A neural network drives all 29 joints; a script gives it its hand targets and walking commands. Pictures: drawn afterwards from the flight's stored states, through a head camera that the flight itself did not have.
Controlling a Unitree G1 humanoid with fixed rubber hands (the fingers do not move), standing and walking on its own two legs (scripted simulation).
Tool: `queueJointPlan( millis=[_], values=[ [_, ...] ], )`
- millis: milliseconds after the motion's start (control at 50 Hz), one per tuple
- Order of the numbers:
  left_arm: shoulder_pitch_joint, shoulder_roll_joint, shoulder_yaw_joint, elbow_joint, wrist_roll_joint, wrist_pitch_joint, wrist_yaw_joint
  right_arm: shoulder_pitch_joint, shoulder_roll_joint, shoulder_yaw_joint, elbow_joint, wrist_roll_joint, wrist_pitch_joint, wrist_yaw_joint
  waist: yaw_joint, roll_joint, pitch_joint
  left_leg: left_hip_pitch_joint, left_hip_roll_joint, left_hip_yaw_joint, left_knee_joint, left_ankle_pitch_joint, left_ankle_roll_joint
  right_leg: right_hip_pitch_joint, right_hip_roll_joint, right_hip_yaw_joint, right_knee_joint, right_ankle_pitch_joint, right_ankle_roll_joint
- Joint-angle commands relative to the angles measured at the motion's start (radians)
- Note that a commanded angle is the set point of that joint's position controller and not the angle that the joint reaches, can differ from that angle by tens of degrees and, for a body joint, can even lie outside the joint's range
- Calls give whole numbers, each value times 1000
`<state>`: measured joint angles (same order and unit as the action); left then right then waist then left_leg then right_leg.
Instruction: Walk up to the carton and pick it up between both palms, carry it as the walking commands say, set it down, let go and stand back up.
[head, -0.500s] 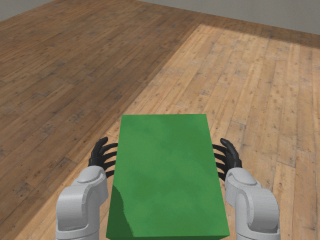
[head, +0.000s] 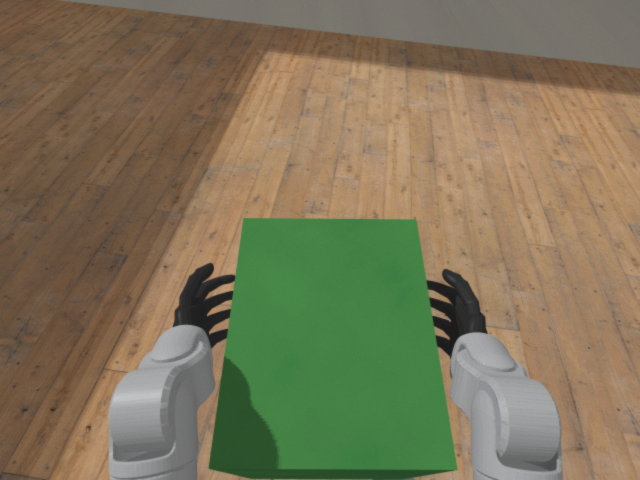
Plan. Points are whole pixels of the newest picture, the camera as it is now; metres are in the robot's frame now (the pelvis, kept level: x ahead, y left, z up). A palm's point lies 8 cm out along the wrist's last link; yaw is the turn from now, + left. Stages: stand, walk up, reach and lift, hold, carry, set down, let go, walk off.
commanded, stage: carry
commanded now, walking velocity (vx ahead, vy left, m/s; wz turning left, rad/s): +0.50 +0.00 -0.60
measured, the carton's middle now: (328, 357) +0.28 +0.00 +0.00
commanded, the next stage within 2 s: none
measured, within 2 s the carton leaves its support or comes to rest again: neither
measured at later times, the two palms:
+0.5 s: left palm (272, 153) +0.60 +0.08 +0.07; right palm (455, 186) +0.52 -0.20 +0.09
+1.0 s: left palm (368, 72) +0.90 -0.10 +0.07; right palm (503, 111) +0.76 -0.36 +0.08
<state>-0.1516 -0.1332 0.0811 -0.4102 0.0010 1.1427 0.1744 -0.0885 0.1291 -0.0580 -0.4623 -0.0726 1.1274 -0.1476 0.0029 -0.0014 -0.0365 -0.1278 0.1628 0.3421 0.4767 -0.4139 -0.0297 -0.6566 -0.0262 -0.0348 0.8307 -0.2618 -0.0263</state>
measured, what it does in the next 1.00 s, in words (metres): walks ahead, turning right: right foot, then left foot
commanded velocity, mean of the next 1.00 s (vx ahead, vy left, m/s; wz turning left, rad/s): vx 0.50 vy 0.00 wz -0.60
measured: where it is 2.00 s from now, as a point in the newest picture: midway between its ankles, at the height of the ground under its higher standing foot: (406, 257)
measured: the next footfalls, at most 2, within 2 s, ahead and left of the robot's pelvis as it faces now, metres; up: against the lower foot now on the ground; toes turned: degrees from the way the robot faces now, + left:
right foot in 0.12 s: +0.22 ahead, -0.13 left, +0.00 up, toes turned -5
left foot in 0.40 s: +0.33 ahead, +0.10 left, +0.00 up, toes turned -2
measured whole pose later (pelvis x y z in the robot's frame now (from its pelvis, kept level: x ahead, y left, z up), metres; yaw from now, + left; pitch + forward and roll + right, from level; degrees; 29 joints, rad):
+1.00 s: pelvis +0.59 -0.10 -0.01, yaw -29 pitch +5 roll -1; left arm -0.16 -0.14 0.09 -0.43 0.00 1.18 0.18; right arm -0.10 0.13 -0.05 -0.45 -0.07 1.15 -0.15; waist 0.00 -0.02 -0.02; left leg -0.44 0.07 0.05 1.09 -0.52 -0.06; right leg -0.41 0.09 -0.04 0.54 -0.23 -0.10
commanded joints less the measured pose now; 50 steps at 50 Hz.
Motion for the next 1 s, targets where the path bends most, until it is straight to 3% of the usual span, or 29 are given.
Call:
queueJointPlan(
  millis=[0, 40, 60, 80, 100, 120, 140, 160, 200, 260, 320, 360, 380, 400, 420, 460, 480, 540, 660, 700, 740, 760, 780, 800, 820, 840, 860, 900, 980],
  values=[
    [-382, -842, -642, -216, -258, -8, -116, -370, 877, 593, -136, 337, -6, 97, 4, 206, -220, 295, 246, -59, -96, 770, 25, 66, 3, -197, -219, 120, -22],
    [-388, -835, -637, -209, -253, 5, -113, -352, 865, 590, -116, 333, 9, 93, 25, 212, -276, 297, 228, -12, 121, 991, 4, 218, 77, -246, -265, 94, -36],
    [-391, -841, -636, -196, -248, 8, -114, -368, 856, 593, -123, 334, 13, 92, 55, 128, -338, 260, 171, 22, 320, 996, -16, 386, 147, -241, -337, 113, -45],
    [-350, -839, -631, -179, -240, 10, -113, -418, 848, 593, -139, 335, 17, 92, 89, 36, -359, 99, 106, -12, 538, 799, -36, 559, 127, -88, -373, 99, -81],
    [-370, -817, -633, -193, -247, 8, -114, -433, 854, 598, -150, 331, 18, 93, 66, -150, -307, -189, -16, -56, 719, 339, -54, 670, -66, 320, -429, 162, -149],
    [-400, -788, -620, -178, -240, 23, -111, -417, 858, 594, -96, 321, 34, 93, 37, -278, -254, -539, -191, -169, 869, -245, -69, 830, -222, 749, -507, 487, -266],
    [-393, -808, -611, -156, -266, 25, -117, -401, 866, 589, -56, 315, 36, 89, 41, -233, -311, -622, -161, -283, 896, -265, -51, 913, -246, 725, -432, 640, -300],
    [-376, -845, -618, -167, -273, 17, -123, -386, 910, 595, -71, 325, 27, 92, 47, -191, -370, -643, -127, -303, 814, -204, -42, 972, -242, 595, -397, 705, -275],
    [-378, -905, -628, -178, -268, -3, -136, -427, 972, 622, -110, 350, 2, 98, 35, -106, -375, -541, -100, -303, 563, -158, -50, 848, -200, 436, -425, 636, -203],
    [-381, -930, -651, -221, -268, -27, -140, -421, 995, 635, -149, 352, -22, 103, 30, -183, -319, -438, -124, -269, 320, -141, -42, 658, -198, 418, -493, 439, -206],
    [-395, -916, -665, -250, -271, -32, -139, -431, 970, 637, -165, 350, -27, 103, 19, -160, -310, -192, -172, -217, 86, 102, -44, 461, -139, 333, -519, 303, -178],
    [-366, -889, -667, -251, -256, -23, -129, -365, 952, 625, -127, 345, -16, 107, -13, -99, -340, 152, -176, -188, -111, 249, -32, 251, -72, 219, -404, 155, -119],
    [-369, -885, -665, -236, -245, -14, -124, -360, 926, 610, -120, 340, -14, 104, -34, 25, -404, 396, -18, -354, -182, 125, 13, 58, -13, 136, -204, 42, -81],
    [-387, -886, -674, -246, -249, -10, -123, -355, 906, 593, -83, 329, -8, 102, -38, 338, -426, 572, 345, -709, -279, 76, 90, -161, 77, -3, 124, -223, -23],
    [-426, -857, -682, -267, -278, -9, -126, -358, 905, 578, -88, 328, -14, 100, -20, 320, -384, 567, 398, -732, -214, 371, 134, -205, 25, 16, 289, -241, -15],
    [-415, -894, -695, -216, -291, -14, -131, -376, 917, 574, -113, 331, -21, 102, -22, 88, -339, 509, 333, -542, -146, 594, 118, -231, -35, 38, 348, -175, -4],
    [-422, -904, -695, -202, -292, -14, -132, -386, 920, 571, -106, 334, -18, 103, -32, 50, -306, 517, 296, -457, -145, 665, 100, -245, -33, 15, 281, -149, 4],
    [-448, -903, -711, -233, -287, -25, -123, -375, 910, 556, -140, 337, -30, 107, -37, 198, -284, 537, 245, -301, -125, 877, 67, -248, -10, -59, 193, -58, 13],
    [-420, -880, -695, -233, -260, -9, -106, -397, 859, 575, -184, 345, -20, 112, -28, 188, -177, 469, 214, -107, -186, 989, 45, -177, 20, -170, -120, 146, -8],
    [-423, -883, -691, -237, -259, -6, -101, -438, 858, 588, -190, 346, -10, 110, 1, 190, -188, 423, 176, 11, -108, 1170, 3, -7, 83, -244, -274, 193, -24],
    [-419, -874, -687, -224, -260, 5, -99, -404, 842, 578, -159, 342, 2, 106, 14, 248, -259, 393, 163, 25, 69, 1349, -10, 191, 167, -312, -317, 204, -31],
    [-415, -870, -678, -204, -251, 13, -99, -397, 830, 579, -151, 339, 7, 103, 22, 236, -318, 362, 148, 34, 238, 1340, -18, 336, 200, -295, -346, 217, -38],
    [-394, -862, -672, -192, -246, 16, -98, -418, 820, 579, -147, 336, 14, 104, 55, 131, -366, 304, 91, 42, 463, 1194, -34, 488, 233, -219, -400, 250, -63],
    [-394, -854, -669, -193, -252, 15, -104, -457, 822, 583, -150, 334, 13, 104, 82, 16, -354, 42, 29, -24, 656, 765, -45, 665, 85, 62, -414, 266, -125],
    [-416, -836, -661, -190, -248, 20, -107, -452, 844, 591, -130, 323, 19, 108, 34, -155, -265, -275, -114, -99, 809, -27, -51, 770, -107, 433, -433, 642, -184],
    [-393, -835, -637, -145, -260, 30, -110, -397, 847, 583, -74, 306, 30, 97, 47, -256, -345, -514, -198, -255, 941, -180, -58, 962, -215, 686, -421, 747, -315],
    [-350, -852, -637, -128, -264, 32, -117, -345, 857, 565, -56, 295, 27, 98, 54, -181, -405, -583, -156, -324, 950, -197, -44, 1026, -246, 654, -392, 791, -349],
    [-388, -912, -664, -154, -265, 14, -133, -378, 929, 587, -77, 308, 3, 105, 36, -27, -419, -549, -95, -363, 737, -115, -37, 920, -211, 523, -429, 676, -261],
    [-390, -956, -689, -177, -273, -14, -144, -396, 974, 606, -104, 316, -30, 112, 27, -81, -310, -427, -119, -298, 403, -139, -42, 639, -198, 459, -557, 393, -249]
  ],
)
